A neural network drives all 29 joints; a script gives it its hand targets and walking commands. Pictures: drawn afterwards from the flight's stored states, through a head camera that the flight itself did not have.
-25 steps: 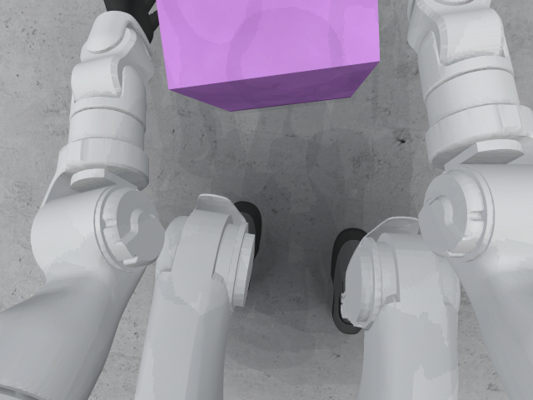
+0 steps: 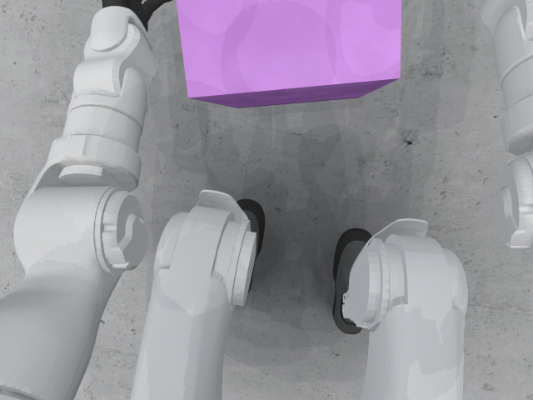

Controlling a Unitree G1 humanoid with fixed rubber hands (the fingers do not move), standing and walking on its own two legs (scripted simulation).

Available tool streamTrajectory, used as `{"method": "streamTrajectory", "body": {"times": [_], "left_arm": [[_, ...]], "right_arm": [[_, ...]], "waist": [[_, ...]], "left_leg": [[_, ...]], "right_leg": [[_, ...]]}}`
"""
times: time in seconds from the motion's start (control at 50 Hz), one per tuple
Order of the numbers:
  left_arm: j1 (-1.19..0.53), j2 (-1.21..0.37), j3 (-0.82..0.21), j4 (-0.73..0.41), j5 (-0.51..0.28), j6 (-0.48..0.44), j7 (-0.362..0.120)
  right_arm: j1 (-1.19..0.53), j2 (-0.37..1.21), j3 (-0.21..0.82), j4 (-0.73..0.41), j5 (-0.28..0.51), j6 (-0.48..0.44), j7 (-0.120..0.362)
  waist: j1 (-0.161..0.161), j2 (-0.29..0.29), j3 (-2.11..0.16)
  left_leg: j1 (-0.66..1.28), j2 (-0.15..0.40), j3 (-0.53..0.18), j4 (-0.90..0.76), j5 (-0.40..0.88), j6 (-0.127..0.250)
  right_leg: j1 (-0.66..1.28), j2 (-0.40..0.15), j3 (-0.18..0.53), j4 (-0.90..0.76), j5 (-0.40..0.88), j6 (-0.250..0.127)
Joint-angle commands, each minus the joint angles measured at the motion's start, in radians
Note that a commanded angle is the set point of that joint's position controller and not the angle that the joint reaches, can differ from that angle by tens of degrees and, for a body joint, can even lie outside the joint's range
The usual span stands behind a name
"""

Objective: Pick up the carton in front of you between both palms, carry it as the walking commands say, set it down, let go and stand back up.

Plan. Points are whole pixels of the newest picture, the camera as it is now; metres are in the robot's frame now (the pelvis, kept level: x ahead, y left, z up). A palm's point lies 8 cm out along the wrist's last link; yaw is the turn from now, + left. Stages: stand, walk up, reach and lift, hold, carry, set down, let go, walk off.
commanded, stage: set down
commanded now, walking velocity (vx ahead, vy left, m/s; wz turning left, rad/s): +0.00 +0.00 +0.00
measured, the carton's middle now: (289, 17) +0.55 +0.06 -0.24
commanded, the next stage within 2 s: let go in 0.94 s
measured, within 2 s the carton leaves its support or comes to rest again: neither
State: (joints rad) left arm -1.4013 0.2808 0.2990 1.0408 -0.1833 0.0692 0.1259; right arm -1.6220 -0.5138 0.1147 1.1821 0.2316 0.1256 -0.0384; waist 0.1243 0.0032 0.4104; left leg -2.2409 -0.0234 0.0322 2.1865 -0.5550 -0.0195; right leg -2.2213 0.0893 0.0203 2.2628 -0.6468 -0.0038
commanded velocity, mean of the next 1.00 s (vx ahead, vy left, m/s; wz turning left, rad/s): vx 0.00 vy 0.00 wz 0.00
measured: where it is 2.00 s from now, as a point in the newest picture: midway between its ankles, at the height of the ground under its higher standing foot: (294, 281)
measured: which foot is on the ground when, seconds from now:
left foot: down 0.00-1.00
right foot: down 0.00-1.00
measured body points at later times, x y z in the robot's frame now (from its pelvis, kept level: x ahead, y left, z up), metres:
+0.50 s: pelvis +0.01 +0.00 +0.12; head +0.35 +0.00 +0.41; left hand +0.53 +0.24 +0.01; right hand +0.62 -0.15 +0.01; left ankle +0.12 +0.12 -0.33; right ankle +0.09 -0.11 -0.33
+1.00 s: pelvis +0.03 +0.00 +0.26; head +0.35 +0.00 +0.58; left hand +0.52 +0.24 +0.16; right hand +0.61 -0.15 +0.16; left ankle +0.12 +0.12 -0.33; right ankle +0.09 -0.11 -0.33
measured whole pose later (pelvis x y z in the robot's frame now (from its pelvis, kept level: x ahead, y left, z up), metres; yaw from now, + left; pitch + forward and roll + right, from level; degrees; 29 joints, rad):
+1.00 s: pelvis +0.03 +0.00 +0.26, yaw -1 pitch +47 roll +1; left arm -1.05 0.16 0.40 0.73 -0.03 0.20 0.07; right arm -1.31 -0.39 -0.20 1.03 -0.05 0.21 0.05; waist 0.14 -0.04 -0.06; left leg -1.68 -0.03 -0.01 1.19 -0.32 -0.02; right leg -1.67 0.07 0.05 1.24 -0.39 -0.01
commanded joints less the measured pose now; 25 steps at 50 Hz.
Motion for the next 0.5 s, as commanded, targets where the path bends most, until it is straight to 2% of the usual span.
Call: {"method": "streamTrajectory", "body": {"times": [0.0, 0.06, 0.14, 0.22, 0.3, 0.48], "left_arm": [[-0.179, 0.127, -0.015, -0.187, -0.019, 0.003, 0.019], [-0.158, 0.107, -0.027, -0.28, -0.022, 0.04, 0.036], [-0.133, 0.062, -0.017, -0.282, 0.006, 0.078, 0.043], [-0.105, 0.037, 0.012, -0.27, 0.043, 0.085, 0.039], [-0.082, 0.035, 0.037, -0.282, 0.07, 0.09, 0.03], [-0.018, 0.051, 0.062, -0.377, 0.077, 0.117, 0.009]], "right_arm": [[-0.259, -0.079, -0.05, -0.125, -0.032, -0.005, -0.008], [-0.242, -0.107, -0.114, -0.195, -0.078, 0.02, -0.024], [-0.21, -0.1, -0.173, -0.183, -0.122, 0.046, -0.019], [-0.181, -0.067, -0.191, -0.149, -0.141, 0.045, 0.007], [-0.162, -0.046, -0.203, -0.139, -0.158, 0.05, 0.03], [-0.138, -0.045, -0.224, -0.241, -0.193, 0.082, 0.041]], "waist": [[0.073, -0.129, -1.462], [0.039, -0.12, -1.541], [0.021, -0.103, -1.408], [0.037, -0.101, -1.338], [0.053, -0.116, -1.366], [0.061, -0.171, -1.548]], "left_leg": [[0.818, -0.007, 0.023, -0.171, 0.522, -0.011], [0.88, -0.024, 0.028, -0.226, 0.494, -0.014], [0.796, -0.03, 0.028, -0.313, 0.395, -0.022], [0.729, -0.028, 0.027, -0.381, 0.365, -0.026], [0.729, -0.029, 0.035, -0.451, 0.372, -0.028], [0.823, -0.042, 0.057, -0.602, 0.462, -0.03]], "right_leg": [[0.568, -0.035, -0.022, -0.226, 0.364, 0.007], [0.584, -0.025, -0.044, -0.286, 0.326, -0.005], [0.531, -0.024, -0.045, -0.371, 0.243, -0.017], [0.522, -0.023, -0.033, -0.441, 0.231, -0.018], [0.572, -0.016, -0.03, -0.51, 0.258, -0.014], [0.799, 0.001, -0.032, -0.663, 0.387, 0.001]]}}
